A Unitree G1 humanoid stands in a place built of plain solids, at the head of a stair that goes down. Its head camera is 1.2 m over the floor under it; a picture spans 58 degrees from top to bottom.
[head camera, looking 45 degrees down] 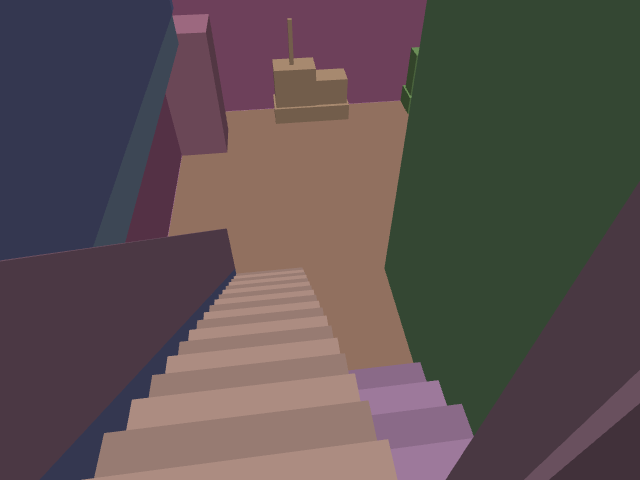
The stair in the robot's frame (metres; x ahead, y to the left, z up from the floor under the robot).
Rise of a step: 0.20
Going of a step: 0.22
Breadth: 0.98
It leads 7 degrees to the left of straight ahead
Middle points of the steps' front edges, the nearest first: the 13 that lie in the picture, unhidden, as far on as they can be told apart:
0.46 0.27 -0.20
0.68 0.30 -0.40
0.89 0.33 -0.60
1.11 0.35 -0.80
1.33 0.38 -1.00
1.55 0.41 -1.20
1.77 0.44 -1.40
1.98 0.46 -1.60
2.20 0.49 -1.80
2.42 0.52 -2.00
2.64 0.55 -2.20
2.86 0.57 -2.40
3.08 0.60 -2.60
